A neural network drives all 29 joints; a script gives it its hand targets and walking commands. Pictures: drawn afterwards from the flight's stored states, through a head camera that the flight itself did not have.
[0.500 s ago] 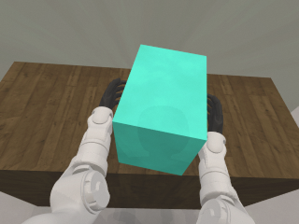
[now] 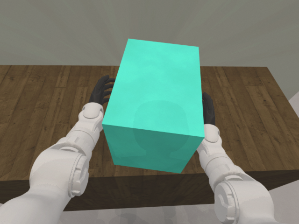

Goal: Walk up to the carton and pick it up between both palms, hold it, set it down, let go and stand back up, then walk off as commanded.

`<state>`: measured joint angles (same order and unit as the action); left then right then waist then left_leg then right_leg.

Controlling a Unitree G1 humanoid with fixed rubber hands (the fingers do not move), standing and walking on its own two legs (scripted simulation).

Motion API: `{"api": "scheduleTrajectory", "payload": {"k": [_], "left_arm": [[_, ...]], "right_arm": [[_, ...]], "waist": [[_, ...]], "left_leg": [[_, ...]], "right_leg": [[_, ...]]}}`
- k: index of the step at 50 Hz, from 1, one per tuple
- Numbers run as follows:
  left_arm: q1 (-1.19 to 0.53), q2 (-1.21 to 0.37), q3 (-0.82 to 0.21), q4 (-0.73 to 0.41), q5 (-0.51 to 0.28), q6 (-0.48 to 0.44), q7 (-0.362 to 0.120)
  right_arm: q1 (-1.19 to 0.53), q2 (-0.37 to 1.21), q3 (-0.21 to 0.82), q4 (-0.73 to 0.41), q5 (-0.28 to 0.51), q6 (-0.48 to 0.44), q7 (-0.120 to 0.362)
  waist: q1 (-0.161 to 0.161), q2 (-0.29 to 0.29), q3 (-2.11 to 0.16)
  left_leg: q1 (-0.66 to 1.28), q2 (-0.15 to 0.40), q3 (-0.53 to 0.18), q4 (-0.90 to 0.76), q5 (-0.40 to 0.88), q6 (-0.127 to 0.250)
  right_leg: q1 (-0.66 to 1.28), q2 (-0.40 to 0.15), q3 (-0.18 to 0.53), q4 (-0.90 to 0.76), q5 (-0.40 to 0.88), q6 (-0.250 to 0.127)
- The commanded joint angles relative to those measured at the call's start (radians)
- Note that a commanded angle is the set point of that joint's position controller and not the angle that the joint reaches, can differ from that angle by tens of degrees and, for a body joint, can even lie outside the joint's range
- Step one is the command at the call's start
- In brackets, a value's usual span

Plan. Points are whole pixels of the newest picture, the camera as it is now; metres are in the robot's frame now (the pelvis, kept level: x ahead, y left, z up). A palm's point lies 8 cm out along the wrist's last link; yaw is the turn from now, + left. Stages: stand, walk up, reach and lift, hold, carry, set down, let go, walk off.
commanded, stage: set down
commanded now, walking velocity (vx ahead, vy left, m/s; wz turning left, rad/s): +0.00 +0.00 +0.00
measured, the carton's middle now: (154, 107) +0.45 -0.05 +0.03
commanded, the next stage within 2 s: none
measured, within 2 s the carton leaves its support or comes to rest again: neither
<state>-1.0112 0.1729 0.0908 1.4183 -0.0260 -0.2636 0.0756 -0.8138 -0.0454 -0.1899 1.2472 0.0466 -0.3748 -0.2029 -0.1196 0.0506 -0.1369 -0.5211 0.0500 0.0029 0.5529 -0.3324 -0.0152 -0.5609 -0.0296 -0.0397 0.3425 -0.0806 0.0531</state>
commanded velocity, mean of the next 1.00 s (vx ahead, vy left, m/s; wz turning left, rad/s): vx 0.00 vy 0.00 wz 0.00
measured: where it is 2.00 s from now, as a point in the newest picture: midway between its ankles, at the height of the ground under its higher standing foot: outside the picture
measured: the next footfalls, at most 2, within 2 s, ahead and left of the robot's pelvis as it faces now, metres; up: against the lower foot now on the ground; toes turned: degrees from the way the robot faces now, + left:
none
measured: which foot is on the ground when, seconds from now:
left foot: down 0.00-1.00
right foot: down 0.00-1.00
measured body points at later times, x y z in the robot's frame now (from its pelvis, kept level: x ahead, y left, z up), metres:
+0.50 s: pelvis -0.04 -0.02 +0.00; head +0.01 +0.01 +0.45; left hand +0.46 +0.13 +0.14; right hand +0.40 -0.24 +0.14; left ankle -0.06 +0.11 -0.73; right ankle +0.03 -0.16 -0.73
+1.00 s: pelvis -0.04 -0.03 +0.01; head -0.01 +0.00 +0.46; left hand +0.46 +0.14 +0.20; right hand +0.40 -0.21 +0.18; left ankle -0.06 +0.11 -0.73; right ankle +0.03 -0.16 -0.73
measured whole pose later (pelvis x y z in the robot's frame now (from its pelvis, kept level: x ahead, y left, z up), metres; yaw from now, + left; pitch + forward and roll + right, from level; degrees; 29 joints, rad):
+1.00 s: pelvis -0.04 -0.03 +0.01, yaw +3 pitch +6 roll -1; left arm -1.22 0.41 -0.09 1.28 -0.27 0.19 -0.03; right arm -1.02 -0.12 -0.08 0.97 0.26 0.21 -0.29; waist -0.18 -0.04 -0.07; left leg -0.30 0.03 -0.02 0.43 -0.23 -0.03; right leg -0.37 -0.05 -0.07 0.31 -0.04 0.02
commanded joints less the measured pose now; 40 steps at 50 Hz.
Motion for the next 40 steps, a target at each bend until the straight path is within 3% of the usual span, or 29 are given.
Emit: {"api": "scheduleTrajectory", "payload": {"k": [1, 2, 5, 6, 9, 12, 13, 14, 17, 22, 24, 25, 26, 27, 28, 29, 32, 35, 40], "left_arm": [[-0.461, 0.127, -0.054, -0.085, -0.058, -0.046, -0.011], [-0.47, 0.136, -0.06, -0.058, -0.072, -0.044, -0.014], [-0.5, 0.138, -0.093, -0.054, -0.096, -0.026, -0.021], [-0.504, 0.132, -0.111, -0.066, -0.111, -0.024, -0.026], [-0.568, 0.153, -0.152, -0.131, -0.156, 0.007, -0.025], [-0.58, 0.179, -0.171, -0.113, -0.184, 0.051, -0.03], [-0.601, 0.18, -0.191, -0.112, -0.192, 0.055, -0.029], [-0.611, 0.202, -0.195, -0.095, -0.209, 0.069, -0.028], [-0.645, 0.225, -0.215, -0.159, -0.243, 0.11, -0.031], [-0.675, 0.255, -0.265, -0.12, -0.292, 0.19, -0.055], [-0.691, 0.29, -0.265, -0.117, -0.305, 0.213, -0.061], [-0.701, 0.298, -0.268, -0.083, -0.31, 0.224, -0.063], [-0.714, 0.314, -0.258, -0.101, -0.304, 0.224, -0.061], [-0.722, 0.309, -0.274, -0.119, -0.31, 0.231, -0.061], [-0.725, 0.326, -0.261, -0.128, -0.316, 0.24, -0.06], [-0.738, 0.331, -0.273, -0.112, -0.325, 0.253, -0.061], [-0.749, 0.376, -0.246, -0.092, -0.321, 0.289, -0.072], [-0.762, 0.377, -0.245, -0.065, -0.319, 0.31, -0.082], [-0.744, 0.364, -0.226, -0.17, -0.288, 0.352, -0.086]], "right_arm": [[-0.43, -0.148, 0.047, -0.124, 0.056, -0.039, -0.004], [-0.451, -0.157, 0.048, -0.118, 0.071, -0.034, -0.006], [-0.473, -0.186, 0.067, -0.078, 0.112, -0.005, 0.003], [-0.465, -0.192, 0.058, -0.091, 0.115, -0.003, 0.007], [-0.513, -0.227, 0.055, -0.112, 0.148, 0.031, 0.015], [-0.541, -0.249, 0.067, -0.114, 0.172, 0.091, 0.024], [-0.562, -0.257, 0.071, -0.099, 0.186, 0.115, 0.025], [-0.582, -0.263, 0.074, -0.125, 0.199, 0.133, 0.027], [-0.618, -0.281, 0.077, -0.225, 0.209, 0.202, 0.018], [-0.65, -0.269, 0.103, -0.233, 0.214, 0.337, 0.007], [-0.678, -0.261, 0.105, -0.266, 0.214, 0.375, -0.006], [-0.697, -0.261, 0.099, -0.262, 0.211, 0.393, -0.013], [-0.701, -0.255, 0.099, -0.291, 0.199, 0.405, -0.017], [-0.704, -0.245, 0.09, -0.295, 0.198, 0.417, -0.022], [-0.713, -0.241, 0.104, -0.328, 0.204, 0.428, -0.023], [-0.729, -0.235, 0.1, -0.31, 0.21, 0.441, -0.029], [-0.761, -0.227, 0.123, -0.352, 0.203, 0.488, -0.042], [-0.76, -0.217, 0.102, -0.328, 0.194, 0.513, -0.061], [-0.718, -0.223, 0.102, -0.384, 0.197, 0.527, -0.077]], "waist": [[-0.038, 0.023, -0.769], [-0.039, 0.0, -0.751], [-0.047, 0.03, -0.709], [-0.061, 0.042, -0.729], [-0.058, 0.118, -0.73], [-0.053, 0.101, -0.68], [-0.046, 0.125, -0.651], [-0.042, 0.113, -0.647], [-0.045, 0.096, -0.682], [-0.071, 0.029, -0.586], [-0.062, 0.021, -0.57], [-0.072, 0.005, -0.553], [-0.057, 0.002, -0.571], [-0.07, 0.016, -0.586], [-0.056, 0.007, -0.584], [-0.061, 0.018, -0.565], [-0.05, -0.04, -0.543], [-0.074, -0.031, -0.518], [-0.066, 0.014, -0.539]], "left_leg": [[0.044, -0.073, 0.048, 0.014, 0.651, -0.118], [0.025, -0.072, 0.047, 0.006, 0.631, -0.116], [0.11, -0.068, 0.035, -0.001, 0.635, -0.116], [0.153, -0.068, 0.035, 0.009, 0.656, -0.121], [0.251, -0.059, 0.022, 0.031, 0.724, -0.135], [0.239, -0.064, 0.023, 0.019, 0.664, -0.124], [0.225, -0.064, 0.019, 0.003, 0.611, -0.121], [0.224, -0.069, 0.02, -0.002, 0.548, -0.112], [0.187, -0.078, 0.02, -0.033, 0.469, -0.092], [0.131, -0.085, 0.012, -0.084, 0.315, -0.047], [0.094, -0.092, 0.017, -0.116, 0.244, -0.031], [0.074, -0.093, 0.017, -0.122, 0.2, -0.025], [0.061, -0.093, 0.022, -0.134, 0.179, -0.019], [0.063, -0.094, 0.02, -0.142, 0.17, -0.017], [0.055, -0.095, 0.027, -0.142, 0.17, -0.018], [0.054, -0.096, 0.026, -0.148, 0.172, -0.013], [0.019, -0.102, 0.033, -0.165, 0.144, 0.006], [0.023, -0.102, 0.036, -0.174, 0.132, 0.005], [0.113, -0.101, 0.035, -0.184, 0.212, -0.011]], "right_leg": [[0.572, 0.076, -0.023, 0.19, 0.751, -0.042], [0.569, 0.079, -0.024, 0.182, 0.727, -0.041], [0.483, 0.089, -0.039, 0.16, 0.61, -0.048], [0.433, 0.093, -0.042, 0.146, 0.572, -0.055], [0.326, 0.1, -0.057, 0.118, 0.46, -0.075], [0.306, 0.099, -0.057, 0.1, 0.376, -0.08], [0.296, 0.094, -0.05, 0.099, 0.324, -0.081], [0.287, 0.092, -0.052, 0.094, 0.288, -0.081], [0.352, 0.081, -0.045, 0.098, 0.299, -0.078], [0.405, 0.06, -0.033, 0.089, 0.256, -0.074], [0.455, 0.049, -0.021, 0.084, 0.229, -0.065], [0.447, 0.049, -0.018, 0.079, 0.195, -0.066], [0.469, 0.044, -0.015, 0.083, 0.19, -0.062], [0.485, 0.04, -0.016, 0.084, 0.192, -0.065], [0.501, 0.04, -0.01, 0.085, 0.202, -0.066], [0.511, 0.04, -0.011, 0.081, 0.21, -0.065], [0.578, 0.036, 0.0, 0.08, 0.198, -0.059], [0.591, 0.032, -0.002, 0.075, 0.2, -0.06], [0.623, 0.042, -0.018, 0.066, 0.29, -0.059]]}}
